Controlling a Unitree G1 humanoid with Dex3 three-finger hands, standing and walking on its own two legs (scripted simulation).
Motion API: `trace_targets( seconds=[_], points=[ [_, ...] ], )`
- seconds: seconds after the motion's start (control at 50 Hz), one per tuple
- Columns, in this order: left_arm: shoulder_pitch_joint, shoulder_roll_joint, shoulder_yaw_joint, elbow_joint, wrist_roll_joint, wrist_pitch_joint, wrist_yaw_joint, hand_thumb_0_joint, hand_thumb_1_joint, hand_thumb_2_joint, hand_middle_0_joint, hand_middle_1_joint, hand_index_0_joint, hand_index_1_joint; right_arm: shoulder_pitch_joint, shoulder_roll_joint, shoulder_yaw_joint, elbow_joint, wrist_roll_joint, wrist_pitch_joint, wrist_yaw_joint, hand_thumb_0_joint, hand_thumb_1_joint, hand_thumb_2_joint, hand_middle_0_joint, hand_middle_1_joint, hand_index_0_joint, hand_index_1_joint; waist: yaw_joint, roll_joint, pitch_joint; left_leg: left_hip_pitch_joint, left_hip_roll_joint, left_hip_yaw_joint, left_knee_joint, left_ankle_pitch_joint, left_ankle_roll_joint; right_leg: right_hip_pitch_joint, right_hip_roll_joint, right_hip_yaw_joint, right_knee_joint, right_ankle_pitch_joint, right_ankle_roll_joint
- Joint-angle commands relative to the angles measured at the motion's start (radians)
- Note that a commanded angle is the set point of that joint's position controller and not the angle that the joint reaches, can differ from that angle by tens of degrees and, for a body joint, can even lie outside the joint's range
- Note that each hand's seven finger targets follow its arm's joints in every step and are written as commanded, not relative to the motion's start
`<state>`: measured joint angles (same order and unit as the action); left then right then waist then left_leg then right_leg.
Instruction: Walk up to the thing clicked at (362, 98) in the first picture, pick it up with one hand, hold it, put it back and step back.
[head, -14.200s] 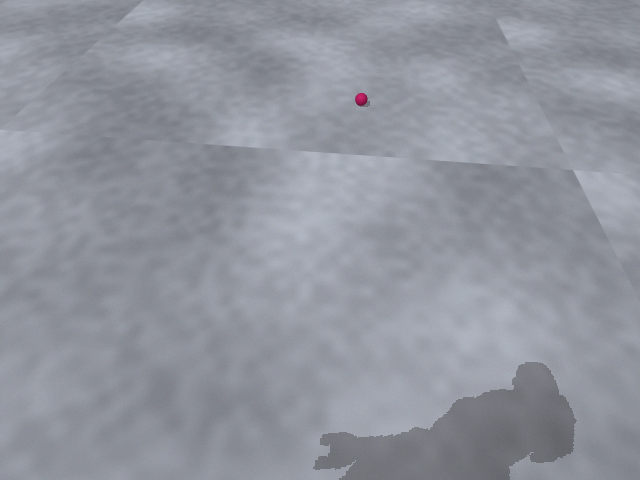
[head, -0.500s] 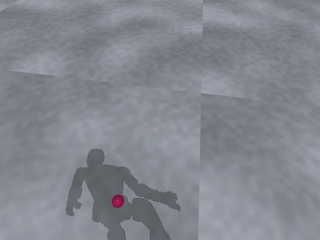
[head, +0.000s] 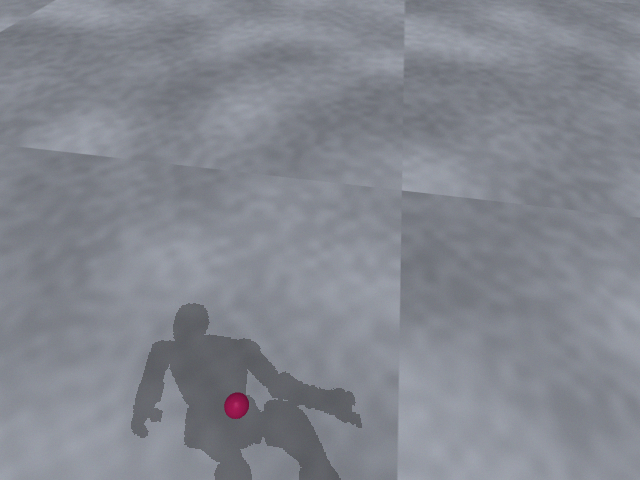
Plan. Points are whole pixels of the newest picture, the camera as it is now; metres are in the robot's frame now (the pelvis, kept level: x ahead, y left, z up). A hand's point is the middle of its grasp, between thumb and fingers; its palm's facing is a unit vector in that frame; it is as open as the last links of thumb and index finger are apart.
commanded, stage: stand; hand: left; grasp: from above
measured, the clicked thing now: (236, 405) +0.44 +0.24 -0.75
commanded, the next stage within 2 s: rise first in 0.30 s
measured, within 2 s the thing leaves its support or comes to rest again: neither
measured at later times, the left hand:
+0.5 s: hand out of the picture +0.08 +0.25 -0.16, palm faces +0.04 -0.94 -0.34, open 7.6 cm
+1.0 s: hand out of the picture +0.13 +0.26 -0.21, palm faces -0.10 -0.90 -0.42, open 13.6 cm
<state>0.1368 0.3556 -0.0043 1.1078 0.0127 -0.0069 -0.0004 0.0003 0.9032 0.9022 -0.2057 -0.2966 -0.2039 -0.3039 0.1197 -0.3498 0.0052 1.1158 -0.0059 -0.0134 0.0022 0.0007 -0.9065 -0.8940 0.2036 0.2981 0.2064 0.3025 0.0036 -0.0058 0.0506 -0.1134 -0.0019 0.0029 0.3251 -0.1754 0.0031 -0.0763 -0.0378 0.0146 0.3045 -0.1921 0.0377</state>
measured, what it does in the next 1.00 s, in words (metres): lowers itself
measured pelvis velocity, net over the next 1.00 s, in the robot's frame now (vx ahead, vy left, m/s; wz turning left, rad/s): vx -0.01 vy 0.00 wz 0.00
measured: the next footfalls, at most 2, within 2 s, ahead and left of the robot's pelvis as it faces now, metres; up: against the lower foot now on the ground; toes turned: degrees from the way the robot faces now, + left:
none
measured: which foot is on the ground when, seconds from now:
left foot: down 0.00-1.00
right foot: down 0.00-1.00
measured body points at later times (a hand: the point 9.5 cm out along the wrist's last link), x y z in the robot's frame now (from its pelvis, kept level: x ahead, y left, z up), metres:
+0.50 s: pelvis -0.01 +0.00 -0.01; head +0.02 +0.00 +0.44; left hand +0.08 +0.30 -0.14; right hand +0.08 -0.29 -0.13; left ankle +0.00 +0.12 -0.75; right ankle -0.02 -0.14 -0.75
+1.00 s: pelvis -0.01 +0.00 -0.07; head +0.08 +0.01 +0.37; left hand +0.14 +0.31 -0.19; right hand +0.14 -0.27 -0.17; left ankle +0.00 +0.12 -0.75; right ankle -0.02 -0.14 -0.75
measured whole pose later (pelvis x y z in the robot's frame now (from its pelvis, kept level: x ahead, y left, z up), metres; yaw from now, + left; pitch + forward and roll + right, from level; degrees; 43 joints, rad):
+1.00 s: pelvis -0.01 +0.00 -0.07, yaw +0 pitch +15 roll -1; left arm 0.16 0.34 0.16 0.65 0.19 0.18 -0.03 -0.01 -0.44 1.00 -0.07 -1.07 -0.07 -1.08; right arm 0.23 -0.25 -0.03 0.61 0.02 -0.10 -0.03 0.01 -0.91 -0.90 0.20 0.30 0.21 0.30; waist -0.02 0.00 -0.09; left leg -0.79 0.02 -0.02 1.00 -0.47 -0.01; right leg -0.74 -0.01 0.01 0.97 -0.48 0.03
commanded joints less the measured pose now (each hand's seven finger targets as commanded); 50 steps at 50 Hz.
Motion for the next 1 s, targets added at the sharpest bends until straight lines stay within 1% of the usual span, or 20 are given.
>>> trace_targets(
  seconds=[0.0,0.14,0.36,0.38,0.4,0.42,0.44,0.46,0.5,0.56,0.58,0.62,0.68,0.72,0.76,0.8,0.82,0.92,0.94,0.98],
  points=[
    [-0.025,0.206,0.043,-0.053,-0.002,-0.02,0.01,0.0,0.9,0.9,-0.2,-0.3,-0.2,-0.301,-0.039,-0.221,-0.049,-0.052,-0.001,-0.021,-0.009,0.0,-0.9,-0.9,0.2,0.3,0.2,0.3,-0.002,0.015,-0.065,0.024,0.128,-0.099,-0.042,0.176,0.022,-0.013,-0.096,0.06,-0.036,0.134,-0.053],
    [-0.019,0.209,0.044,-0.048,0.0,-0.019,0.008,0.0,0.9,0.9,-0.2,-0.3,-0.2,-0.301,-0.024,-0.219,-0.049,-0.046,-0.001,-0.018,-0.008,0.0,-0.9,-0.9,0.2,0.3,0.2,0.3,-0.007,0.01,-0.041,-0.002,0.122,-0.102,-0.058,0.079,0.021,-0.033,-0.093,0.064,-0.048,0.07,-0.055],
    [-0.01,0.211,0.045,-0.048,-0.001,-0.019,0.008,0.0,0.9,0.9,-0.2,-0.3,-0.2,-0.301,-0.025,-0.217,-0.047,-0.045,-0.002,-0.019,-0.008,0.0,-0.9,-0.9,0.2,0.3,0.2,0.3,-0.003,0.014,-0.061,0.012,0.124,-0.103,-0.048,0.125,0.023,-0.023,-0.096,0.066,-0.039,0.108,-0.054],
    [-0.015,0.211,0.044,-0.046,-0.002,-0.019,0.009,0.0,0.82,0.914,-0.174,-0.38,-0.176,-0.381,-0.028,-0.218,-0.047,-0.046,-0.001,-0.019,-0.008,0.0,-0.923,-0.914,0.2,0.303,0.2,0.303,-0.004,0.012,-0.05,0.006,0.121,-0.104,-0.05,0.123,0.02,-0.028,-0.093,0.063,-0.037,0.1,-0.054],
    [-0.366,0.045,0.043,-0.397,-0.058,-0.121,0.027,0.0,0.74,0.994,-0.228,-0.459,-0.177,-0.461,-0.031,-0.057,0.006,-0.338,0.071,-0.073,-0.029,0.0,-1.003,-0.927,0.199,0.3,0.2,0.3,-0.119,0.015,0.005,-0.109,0.007,0.029,0.019,-0.04,0.003,-0.272,0.045,-0.03,0.043,0.022,-0.043],
    [-0.512,0.095,0.059,-0.355,-0.058,-0.119,0.033,0.0,0.661,0.942,-0.224,-0.539,-0.189,-0.541,0.018,-0.088,-0.003,-0.28,0.07,-0.072,-0.041,0.0,-0.944,-0.913,0.198,0.3,0.199,0.3,-0.093,0.007,-0.053,-0.088,-0.002,0.024,0.043,-0.062,0.002,-0.232,0.043,-0.04,0.058,-0.004,-0.047],
    [-0.331,0.166,0.105,-0.183,-0.042,-0.085,0.036,0.0,0.581,0.906,-0.209,-0.619,-0.192,-0.621,0.066,-0.118,-0.022,-0.277,0.076,-0.06,-0.053,0.0,-0.916,-0.906,0.199,0.3,0.199,0.3,-0.071,-0.001,-0.02,-0.124,0.002,0.025,0.055,-0.07,0.004,-0.23,0.05,-0.05,0.063,-0.032,-0.05],
    [-0.27,0.186,0.127,-0.092,-0.024,-0.056,0.025,0.0,0.501,0.912,-0.183,-0.699,-0.178,-0.701,0.082,-0.117,-0.033,-0.293,0.071,-0.054,-0.056,0.0,-0.926,-0.907,0.199,0.3,0.199,0.3,-0.063,-0.041,-0.061,-0.161,-0.006,0.025,0.103,-0.057,0.008,-0.252,0.049,-0.05,0.094,-0.036,-0.052],
    [-0.336,0.26,0.179,-0.087,0.023,-0.054,0.001,0.0,0.351,0.899,-0.156,-0.848,-0.172,-0.831,0.096,-0.119,-0.06,-0.341,0.049,-0.062,-0.06,0.0,-0.929,-0.908,0.199,0.3,0.199,0.3,-0.034,-0.034,-0.176,-0.19,-0.008,0.024,0.184,-0.018,0.009,-0.262,0.043,-0.042,0.173,0.006,-0.051],
    [-0.113,0.242,0.234,-0.057,0.09,-0.011,-0.025,0.0,0.111,0.915,-0.094,-1.017,-0.128,-0.982,0.132,-0.098,-0.087,-0.404,0.023,-0.068,-0.042,0.0,-0.924,-0.905,0.199,0.3,0.2,0.3,0.032,0.067,-0.299,-0.249,-0.023,0.023,0.262,0.055,-0.006,-0.245,0.039,-0.035,0.264,0.056,-0.063],
    [-0.098,0.202,0.21,-0.071,0.098,0.008,-0.029,0.0,0.031,0.951,-0.064,-1.045,-0.093,-1.014,0.13,-0.09,-0.088,-0.427,0.025,-0.07,-0.04,0.0,-0.921,-0.904,0.2,0.3,0.2,0.3,0.026,0.064,-0.282,-0.262,-0.02,0.022,0.263,0.058,-0.009,-0.264,0.045,-0.036,0.274,0.052,-0.063],
    [-0.111,0.192,0.198,-0.149,0.114,0.054,-0.029,0.0,-0.129,0.983,-0.029,-1.083,-0.054,-1.057,0.105,-0.087,-0.089,-0.476,0.034,-0.069,-0.038,0.0,-0.9,-0.899,0.2,0.3,0.2,0.3,0.015,0.078,-0.269,-0.269,-0.018,0.015,0.252,0.044,-0.011,-0.287,0.051,-0.041,0.265,0.033,-0.063],
    [-0.076,0.185,0.204,-0.218,0.132,0.125,-0.025,0.0,-0.369,0.993,-0.047,-1.089,-0.057,-1.078,0.071,-0.076,-0.085,-0.54,0.037,-0.069,-0.029,0.0,-0.906,-0.901,0.2,0.3,0.2,0.3,0.013,0.023,-0.251,-0.334,-0.009,0.007,0.297,0.02,-0.007,-0.34,0.059,-0.052,0.301,-0.01,-0.06],
    [-0.115,0.187,0.202,-0.276,0.144,0.149,-0.022,0.0,-0.491,0.984,-0.059,-1.092,-0.065,-1.086,0.076,-0.069,-0.084,-0.563,0.036,-0.075,-0.026,0.0,-0.892,-0.898,0.201,0.3,0.2,0.3,-0.006,0.02,-0.236,-0.381,-0.005,0.01,0.35,-0.021,-0.004,-0.407,0.058,-0.05,0.34,-0.051,-0.056],
    [-0.105,0.19,0.218,-0.304,0.159,0.155,-0.016,0.0,-0.518,0.975,-0.061,-1.097,-0.067,-1.09,0.108,-0.066,-0.089,-0.565,0.032,-0.087,-0.024,0.0,-0.877,-0.895,0.2,0.3,0.2,0.3,-0.014,0.036,-0.245,-0.43,-0.002,0.009,0.403,-0.057,-0.002,-0.466,0.058,-0.047,0.4,-0.077,-0.055],
    [-0.122,0.197,0.231,-0.43,0.166,0.142,-0.015,0.0,-0.544,0.993,-0.065,-1.099,-0.064,-1.099,0.122,-0.058,-0.097,-0.593,0.028,-0.102,-0.023,0.0,-0.896,-0.901,0.2,0.3,0.2,0.3,-0.017,0.054,-0.324,-0.44,0.006,-0.002,0.461,-0.028,-0.002,-0.505,0.059,-0.047,0.469,-0.055,-0.055],
    [-0.072,0.193,0.238,-0.415,0.172,0.147,-0.015,0.0,-0.539,0.994,-0.065,-1.107,-0.066,-1.106,0.128,-0.061,-0.097,-0.598,0.029,-0.107,-0.024,0.0,-0.901,-0.902,0.2,0.3,0.2,0.3,-0.022,0.061,-0.324,-0.447,0.011,-0.005,0.476,-0.015,-0.004,-0.529,0.06,-0.049,0.499,-0.049,-0.057],
    [-0.048,0.182,0.218,-0.638,0.174,0.158,-0.02,0.0,-0.524,0.998,-0.057,-1.094,-0.053,-1.097,0.124,-0.053,-0.103,-0.639,0.023,-0.134,-0.04,0.0,-0.902,-0.903,0.2,0.3,0.2,0.3,-0.04,0.085,-0.405,-0.455,0.022,-0.016,0.558,0.067,-0.002,-0.584,0.056,-0.046,0.571,0.008,-0.054],
    [0.023,0.194,0.244,-0.587,0.182,0.175,-0.017,0.0,-0.535,1.0,-0.06,-1.091,-0.055,-1.096,0.136,-0.06,-0.104,-0.629,0.022,-0.135,-0.042,0.0,-0.904,-0.903,0.2,0.3,0.2,0.3,-0.036,0.065,-0.405,-0.468,0.025,-0.019,0.571,0.081,-0.001,-0.593,0.057,-0.048,0.585,0.015,-0.053],
    [0.05,0.199,0.243,-0.649,0.187,0.191,-0.02,0.0,-0.535,1.005,-0.06,-1.075,-0.052,-1.083,0.134,-0.05,-0.101,-0.641,0.02,-0.14,-0.047,0.0,-0.911,-0.905,0.2,0.3,0.2,0.3,-0.031,0.073,-0.413,-0.493,0.021,-0.014,0.597,0.055,0.004,-0.605,0.053,-0.042,0.594,0.006,-0.052]
  ],
)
